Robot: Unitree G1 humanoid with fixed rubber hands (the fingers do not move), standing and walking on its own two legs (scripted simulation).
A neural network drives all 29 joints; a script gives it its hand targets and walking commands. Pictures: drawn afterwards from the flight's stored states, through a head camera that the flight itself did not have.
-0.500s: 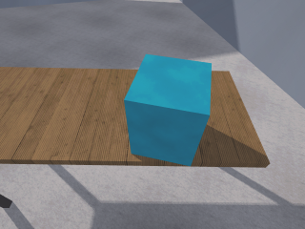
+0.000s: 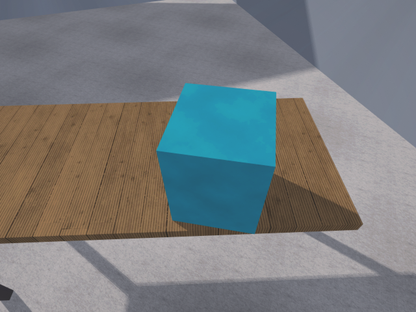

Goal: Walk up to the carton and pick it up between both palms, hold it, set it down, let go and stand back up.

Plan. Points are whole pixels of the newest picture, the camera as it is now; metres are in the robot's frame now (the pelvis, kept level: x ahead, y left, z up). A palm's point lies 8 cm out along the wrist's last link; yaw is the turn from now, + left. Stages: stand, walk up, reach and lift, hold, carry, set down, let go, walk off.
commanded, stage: walk up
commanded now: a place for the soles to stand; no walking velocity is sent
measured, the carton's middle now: (220, 160) +0.44 -0.02 +0.03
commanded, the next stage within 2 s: reach and lift in 1.40 s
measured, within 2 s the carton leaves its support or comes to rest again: neither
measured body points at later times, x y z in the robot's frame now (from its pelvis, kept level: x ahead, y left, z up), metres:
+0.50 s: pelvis +0.04 -0.01 -0.01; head +0.05 +0.00 +0.44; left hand +0.15 +0.29 -0.13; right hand +0.11 -0.32 -0.13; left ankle -0.03 +0.14 -0.74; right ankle +0.03 -0.11 -0.74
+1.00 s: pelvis +0.05 +0.01 -0.01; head +0.07 +0.02 +0.44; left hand +0.15 +0.31 -0.15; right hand +0.12 -0.31 -0.13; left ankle -0.02 +0.13 -0.74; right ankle +0.03 -0.11 -0.74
